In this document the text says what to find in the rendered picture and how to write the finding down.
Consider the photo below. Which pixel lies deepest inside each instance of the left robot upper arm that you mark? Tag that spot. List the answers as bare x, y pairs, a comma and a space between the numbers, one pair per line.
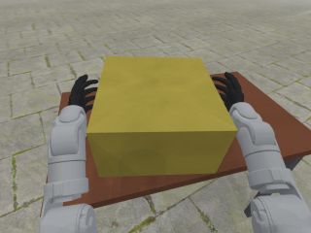
78, 218

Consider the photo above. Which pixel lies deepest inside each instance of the robot left forearm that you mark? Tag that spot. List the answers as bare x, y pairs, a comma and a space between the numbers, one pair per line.
67, 179

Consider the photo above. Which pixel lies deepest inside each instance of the robot right forearm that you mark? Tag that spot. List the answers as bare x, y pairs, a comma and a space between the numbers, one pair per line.
267, 171

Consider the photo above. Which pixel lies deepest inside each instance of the right robot upper arm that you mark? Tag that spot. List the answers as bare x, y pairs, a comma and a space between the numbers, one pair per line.
284, 213

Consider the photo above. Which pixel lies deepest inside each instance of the right robot hand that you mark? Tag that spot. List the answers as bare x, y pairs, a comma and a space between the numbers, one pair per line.
233, 90

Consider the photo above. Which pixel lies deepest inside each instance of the carton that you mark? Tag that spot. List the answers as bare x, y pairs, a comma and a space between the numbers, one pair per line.
155, 116

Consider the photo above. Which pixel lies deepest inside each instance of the left robot hand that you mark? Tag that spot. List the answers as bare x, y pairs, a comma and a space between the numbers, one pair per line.
79, 93

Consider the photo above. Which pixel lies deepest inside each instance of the table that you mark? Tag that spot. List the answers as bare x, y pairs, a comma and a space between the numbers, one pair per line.
292, 136

